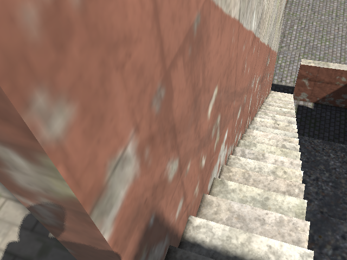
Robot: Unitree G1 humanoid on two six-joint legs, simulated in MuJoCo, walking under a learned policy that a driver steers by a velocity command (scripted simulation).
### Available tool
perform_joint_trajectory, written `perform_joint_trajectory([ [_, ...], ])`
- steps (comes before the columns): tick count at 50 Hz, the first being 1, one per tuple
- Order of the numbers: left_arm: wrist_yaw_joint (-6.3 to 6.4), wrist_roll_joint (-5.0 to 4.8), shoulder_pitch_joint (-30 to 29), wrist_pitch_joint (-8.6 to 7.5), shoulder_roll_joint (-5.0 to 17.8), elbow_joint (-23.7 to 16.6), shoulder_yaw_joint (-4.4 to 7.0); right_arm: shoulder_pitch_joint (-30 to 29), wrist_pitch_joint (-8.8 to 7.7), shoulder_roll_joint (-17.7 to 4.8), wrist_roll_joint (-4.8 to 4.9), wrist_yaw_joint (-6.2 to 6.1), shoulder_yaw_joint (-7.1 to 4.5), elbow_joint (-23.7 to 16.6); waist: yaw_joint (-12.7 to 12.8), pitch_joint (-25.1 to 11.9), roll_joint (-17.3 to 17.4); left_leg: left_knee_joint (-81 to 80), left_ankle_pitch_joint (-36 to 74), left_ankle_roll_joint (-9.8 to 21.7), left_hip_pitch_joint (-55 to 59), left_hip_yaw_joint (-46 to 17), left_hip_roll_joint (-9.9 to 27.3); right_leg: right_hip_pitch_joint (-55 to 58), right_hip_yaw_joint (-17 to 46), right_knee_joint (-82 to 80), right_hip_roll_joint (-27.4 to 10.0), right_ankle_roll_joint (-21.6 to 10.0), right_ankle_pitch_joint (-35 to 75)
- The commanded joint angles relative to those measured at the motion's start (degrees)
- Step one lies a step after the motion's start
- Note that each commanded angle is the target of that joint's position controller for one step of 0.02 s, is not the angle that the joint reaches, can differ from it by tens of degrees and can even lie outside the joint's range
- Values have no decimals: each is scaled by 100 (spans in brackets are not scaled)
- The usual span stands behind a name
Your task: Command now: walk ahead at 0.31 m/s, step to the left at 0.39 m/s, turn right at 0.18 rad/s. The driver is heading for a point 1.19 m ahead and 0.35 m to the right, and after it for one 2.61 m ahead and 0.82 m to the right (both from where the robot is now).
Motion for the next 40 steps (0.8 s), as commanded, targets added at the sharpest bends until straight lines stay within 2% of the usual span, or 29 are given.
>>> perform_joint_trajectory([
  [1,289,-188,1503,101,1952,399,731,569,227,-440,-545,375,-78,-82,-255,-985,-439,1225,507,77,-1199,315,278,1504,3233,-739,-1912,475,-1214],
  [2,302,-135,1238,100,1974,296,753,425,216,-318,-472,520,-26,-69,-332,-424,-400,1160,1171,47,-1793,32,400,1259,3368,-1160,-1925,598,-2750],
  [3,287,-89,921,56,1839,216,745,195,147,-200,-426,618,22,31,-312,56,-623,993,1478,30,-1897,64,466,782,3060,-1210,-1710,567,-2708],
  [4,256,-79,780,-30,1604,179,699,141,46,-203,-351,629,42,164,-246,153,-767,836,1629,26,-1760,86,552,627,2651,-1103,-1473,457,-1963],
  [5,226,-87,705,-102,1339,174,627,194,-71,-203,-279,582,53,303,-176,23,-944,622,1683,26,-1504,165,594,618,2243,-1015,-1265,309,-1217],
  [6,201,-85,787,-138,1125,238,560,125,-154,-225,-248,515,57,404,-60,-120,-1061,397,1619,10,-1227,220,618,538,2063,-998,-1219,155,-798],
  [7,186,-82,781,-167,974,262,485,-50,-212,-305,-238,455,46,262,49,-169,-1459,28,1596,9,-1139,322,613,588,1978,-1085,-1151,-15,-202],
  [8,145,-61,763,-146,998,308,482,-185,-221,-202,-202,333,99,258,86,-271,-1614,-313,1254,-14,-943,426,559,604,1849,-972,-1165,-214,418],
  [9,117,-10,886,-110,988,351,467,-216,-237,-168,-151,236,133,275,167,-391,-1619,-648,867,-14,-734,528,498,640,1723,-876,-1171,-408,881],
  [11,98,85,1052,18,1022,438,450,-175,-284,-79,-34,93,188,322,236,-524,-1642,-1374,288,22,-286,646,374,577,1563,-707,-1160,-673,1212],
  [13,85,123,980,157,1096,454,441,-116,-323,25,32,11,244,362,256,-520,-1747,-1975,193,78,282,778,243,215,1451,-606,-1092,-737,1039],
  [14,59,182,783,164,1042,355,411,-156,-327,4,105,-44,238,432,307,-386,-1739,-2305,444,112,647,802,204,-122,1449,-675,-1127,-674,788],
  [15,52,157,736,190,1053,361,394,-11,-340,38,111,-94,241,486,245,-398,-1717,-2721,761,157,997,784,211,-274,1559,-688,-1151,-647,525],
  [17,85,52,685,211,959,394,320,380,-403,77,56,-190,229,687,32,-314,-1396,-3997,1568,264,1874,741,320,-633,1651,-464,-1072,-420,76],
  [18,92,24,856,174,788,442,254,417,-461,-15,13,-223,215,712,77,-420,-1100,-4173,1623,299,2397,423,660,-926,1678,-373,-996,-217,-505],
  [19,57,-3,1037,114,461,474,163,442,-517,-150,-45,-241,222,669,87,-563,-340,-4509,1230,362,2737,-488,1586,-1171,1296,259,-676,30,-1455],
  [20,74,-149,1482,113,224,683,110,-175,-568,-567,-40,-205,171,350,311,-337,75,-4623,1797,609,2069,-1477,2408,-1007,519,394,-64,288,-1391],
  [21,107,-51,1441,206,421,843,206,-32,-521,-415,-31,-164,172,577,244,-257,438,-4456,1731,892,1076,-988,2189,-78,162,621,-329,360,-1226],
  [22,59,-35,1111,242,510,794,225,-79,-523,-183,-39,-132,242,619,198,-133,589,-4481,1434,732,951,-794,1761,9,212,382,-247,352,-774],
  [23,16,15,931,244,426,805,199,98,-499,-42,-25,-126,277,791,180,-147,814,-4591,422,532,869,-560,1401,186,208,92,-273,371,-437],
  [24,-23,47,805,250,450,829,203,124,-466,-36,-19,-147,271,830,174,-45,989,-4649,-87,378,797,-470,1185,220,151,-21,-280,385,-141],
  [25,-42,58,754,245,479,875,204,136,-454,-33,-6,-165,260,833,160,20,986,-4656,-122,324,771,-442,1126,215,126,-92,-331,396,23],
  [27,-60,52,896,174,458,1121,180,195,-467,16,73,-154,258,880,143,34,638,-4608,172,289,937,-383,1068,95,158,-260,-493,426,134],
  [28,-66,52,852,137,473,1216,194,246,-466,8,76,-158,258,905,129,4,411,-4519,413,277,1098,-337,1038,50,142,-280,-521,459,206],
  [29,-27,87,881,45,545,1274,233,185,-465,-240,83,-139,143,888,133,91,342,-4427,728,302,1197,-403,1105,-72,123,-208,-475,527,266],
  [32,10,54,778,-27,429,1429,230,310,-488,-151,82,-130,124,969,84,-186,152,-4245,1335,388,1413,-330,1088,75,76,-249,-513,550,384],
  [33,38,9,849,15,466,1586,254,268,-516,-208,6,-123,95,843,-59,-246,10,-4322,1083,428,1517,-545,1275,-10,-3,-167,-380,533,215],
  [35,45,37,699,46,340,1586,246,239,-513,-200,23,-137,90,874,-18,-209,126,-4318,1035,463,1338,-570,1266,80,-28,-184,-414,506,267],
  [40,30,43,654,-1,438,1744,259,340,-496,-135,38,-161,76,960,-25,-389,-139,-3943,1911,429,1423,-171,1040,279,27,-172,-533,445,834],
])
